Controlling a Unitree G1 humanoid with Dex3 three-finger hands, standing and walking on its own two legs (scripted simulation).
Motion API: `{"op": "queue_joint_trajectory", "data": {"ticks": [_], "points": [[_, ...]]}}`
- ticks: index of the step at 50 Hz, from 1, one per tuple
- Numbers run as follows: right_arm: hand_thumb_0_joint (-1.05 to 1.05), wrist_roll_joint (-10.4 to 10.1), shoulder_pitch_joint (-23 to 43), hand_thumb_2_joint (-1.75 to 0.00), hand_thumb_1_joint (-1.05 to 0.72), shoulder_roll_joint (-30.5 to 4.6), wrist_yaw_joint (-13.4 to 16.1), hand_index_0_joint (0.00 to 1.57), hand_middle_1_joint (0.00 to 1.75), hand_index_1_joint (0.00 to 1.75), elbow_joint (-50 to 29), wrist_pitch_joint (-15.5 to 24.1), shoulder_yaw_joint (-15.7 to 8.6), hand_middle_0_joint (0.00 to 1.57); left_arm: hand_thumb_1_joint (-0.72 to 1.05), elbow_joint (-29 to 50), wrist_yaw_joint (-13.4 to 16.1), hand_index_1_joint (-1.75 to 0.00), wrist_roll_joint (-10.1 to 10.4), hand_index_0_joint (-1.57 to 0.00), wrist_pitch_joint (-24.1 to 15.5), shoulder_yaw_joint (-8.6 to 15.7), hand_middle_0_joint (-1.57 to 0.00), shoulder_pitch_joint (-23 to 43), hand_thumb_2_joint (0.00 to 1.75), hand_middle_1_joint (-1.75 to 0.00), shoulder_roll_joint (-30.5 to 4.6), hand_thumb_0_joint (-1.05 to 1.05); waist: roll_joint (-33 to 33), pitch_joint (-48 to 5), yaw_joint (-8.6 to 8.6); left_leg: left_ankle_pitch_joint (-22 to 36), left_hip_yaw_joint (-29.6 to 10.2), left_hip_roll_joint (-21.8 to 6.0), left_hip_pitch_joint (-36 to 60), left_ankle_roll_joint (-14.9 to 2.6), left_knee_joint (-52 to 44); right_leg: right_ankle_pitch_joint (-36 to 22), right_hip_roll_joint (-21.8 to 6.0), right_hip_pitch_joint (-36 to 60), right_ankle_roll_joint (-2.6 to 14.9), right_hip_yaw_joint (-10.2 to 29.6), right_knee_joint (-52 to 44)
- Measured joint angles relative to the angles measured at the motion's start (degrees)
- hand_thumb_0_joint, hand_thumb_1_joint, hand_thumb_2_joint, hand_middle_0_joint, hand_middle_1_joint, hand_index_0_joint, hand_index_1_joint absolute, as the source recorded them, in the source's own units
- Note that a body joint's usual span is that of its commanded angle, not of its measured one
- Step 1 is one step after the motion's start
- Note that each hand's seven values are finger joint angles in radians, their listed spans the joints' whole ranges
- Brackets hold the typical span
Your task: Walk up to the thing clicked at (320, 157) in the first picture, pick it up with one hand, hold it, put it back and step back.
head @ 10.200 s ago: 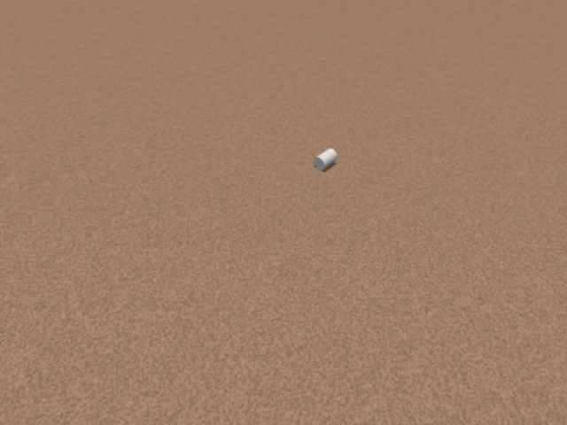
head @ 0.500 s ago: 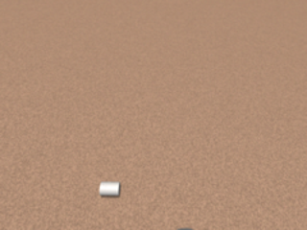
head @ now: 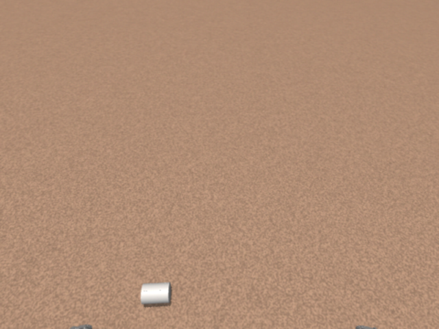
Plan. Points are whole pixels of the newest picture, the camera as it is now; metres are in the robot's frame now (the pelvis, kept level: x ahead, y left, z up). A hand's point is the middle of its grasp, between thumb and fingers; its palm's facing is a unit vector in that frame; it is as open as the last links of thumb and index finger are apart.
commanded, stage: walk up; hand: left
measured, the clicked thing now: (156, 293) +0.41 +0.25 -0.74
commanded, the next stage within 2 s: stand in 0.78 s
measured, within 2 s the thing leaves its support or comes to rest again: neither
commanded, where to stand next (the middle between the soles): +0.03 +0.00 m, yaw +1 degrees
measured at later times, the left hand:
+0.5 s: hand out of the picture +0.07 +0.24 -0.15, palm faces -0.02 -0.94 -0.33, open 7.4 cm
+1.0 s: hand out of the picture +0.09 +0.24 -0.15, palm faces -0.03 -0.94 -0.34, open 7.4 cm
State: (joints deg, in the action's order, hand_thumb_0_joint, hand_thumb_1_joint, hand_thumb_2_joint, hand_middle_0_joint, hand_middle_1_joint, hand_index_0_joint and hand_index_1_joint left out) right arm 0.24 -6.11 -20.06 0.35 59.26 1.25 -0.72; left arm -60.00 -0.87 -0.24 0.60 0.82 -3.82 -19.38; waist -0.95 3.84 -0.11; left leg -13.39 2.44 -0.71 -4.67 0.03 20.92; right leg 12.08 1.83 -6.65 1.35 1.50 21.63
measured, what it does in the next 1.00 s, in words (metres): stands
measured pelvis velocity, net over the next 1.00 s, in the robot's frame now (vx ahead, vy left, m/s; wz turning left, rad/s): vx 0.00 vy -0.01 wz -0.01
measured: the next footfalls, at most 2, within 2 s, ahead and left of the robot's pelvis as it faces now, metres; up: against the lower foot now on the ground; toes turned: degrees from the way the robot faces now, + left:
none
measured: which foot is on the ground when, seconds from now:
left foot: down 0.00-1.00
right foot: down 0.00-1.00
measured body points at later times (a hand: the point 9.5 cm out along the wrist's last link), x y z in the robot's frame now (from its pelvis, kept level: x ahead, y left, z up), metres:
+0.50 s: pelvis +0.00 -0.01 +0.00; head +0.01 -0.01 +0.45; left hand +0.07 +0.29 -0.13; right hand +0.06 -0.31 -0.13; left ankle -0.02 +0.12 -0.75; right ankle +0.00 -0.11 -0.75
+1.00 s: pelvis +0.00 -0.01 +0.00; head +0.00 -0.01 +0.45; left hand +0.09 +0.28 -0.13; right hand +0.06 -0.31 -0.13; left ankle -0.02 +0.12 -0.75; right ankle +0.00 -0.11 -0.75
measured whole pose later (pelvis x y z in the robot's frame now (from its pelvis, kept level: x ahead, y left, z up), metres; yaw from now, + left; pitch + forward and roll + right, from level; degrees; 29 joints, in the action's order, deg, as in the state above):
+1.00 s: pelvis +0.00 -0.01 +0.00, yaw +0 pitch -2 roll +0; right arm 0.5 -7.2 -20.0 -0.1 64.3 0.4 -0.4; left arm -63.8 -0.2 -0.3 -0.7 0.1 -5.3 -19.5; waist 0.3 2.8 -0.7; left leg -11.0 2.5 -1.9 -3.4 1.1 16.8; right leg 9.3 3.0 -5.3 2.2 1.6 17.1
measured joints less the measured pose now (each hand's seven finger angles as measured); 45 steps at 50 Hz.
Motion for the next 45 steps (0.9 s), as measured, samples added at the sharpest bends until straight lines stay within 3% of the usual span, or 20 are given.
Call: {"op": "queue_joint_trajectory", "data": {"ticks": [37,45], "points": [[0.01,0.29,-1.19,-0.9,-0.91,0.33,0.05,0.2,0.3,0.3,3.75,-0.33,-0.42,0.2,0.9,-3.7,0.1,-0.3,-0.23,-0.2,0.06,0.98,-0.2,-2.29,0.9,-0.3,0.16,0.01,0.8,-0.64,-0.27,1.66,0.83,-1.58,0.69,1.2,-2.83,-2.17,1.62,0.31,1.19,0.79,-2.96],[0.01,0.21,-1.04,-0.9,-0.91,-0.13,-0.2,0.2,0.3,0.3,4.45,-0.78,-0.06,0.2,0.9,-3.79,0.5,-0.3,-0.14,-0.2,-0.94,-0.22,-0.2,-1.72,0.9,-0.3,0.21,0.01,1.11,-0.9,-0.68,2.01,0.32,-1.44,0.98,1.2,-3.42,-2.61,1.44,1.04,1.0,0.33,-4.09]]}}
